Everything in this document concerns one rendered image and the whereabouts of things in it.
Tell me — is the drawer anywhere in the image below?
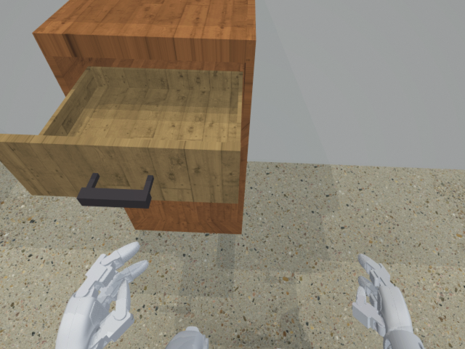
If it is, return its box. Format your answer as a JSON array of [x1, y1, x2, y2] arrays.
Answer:
[[0, 66, 243, 204]]

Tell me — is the robot right hand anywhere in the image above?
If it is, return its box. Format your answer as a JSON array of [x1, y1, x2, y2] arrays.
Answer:
[[352, 254, 413, 337]]

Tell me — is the robot left thigh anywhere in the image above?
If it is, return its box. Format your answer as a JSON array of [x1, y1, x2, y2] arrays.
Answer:
[[165, 331, 209, 349]]

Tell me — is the robot left hand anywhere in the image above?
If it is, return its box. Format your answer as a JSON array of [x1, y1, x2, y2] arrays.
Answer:
[[55, 241, 148, 349]]

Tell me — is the handle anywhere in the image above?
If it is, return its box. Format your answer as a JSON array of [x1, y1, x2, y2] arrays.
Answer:
[[77, 173, 154, 209]]

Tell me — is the robot left shin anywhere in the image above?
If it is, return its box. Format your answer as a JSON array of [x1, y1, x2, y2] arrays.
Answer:
[[185, 326, 199, 332]]

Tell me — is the right robot forearm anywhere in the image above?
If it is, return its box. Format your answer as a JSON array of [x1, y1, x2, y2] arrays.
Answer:
[[383, 330, 424, 349]]

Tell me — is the cabinet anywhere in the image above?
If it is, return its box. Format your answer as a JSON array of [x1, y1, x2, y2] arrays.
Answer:
[[32, 0, 256, 234]]

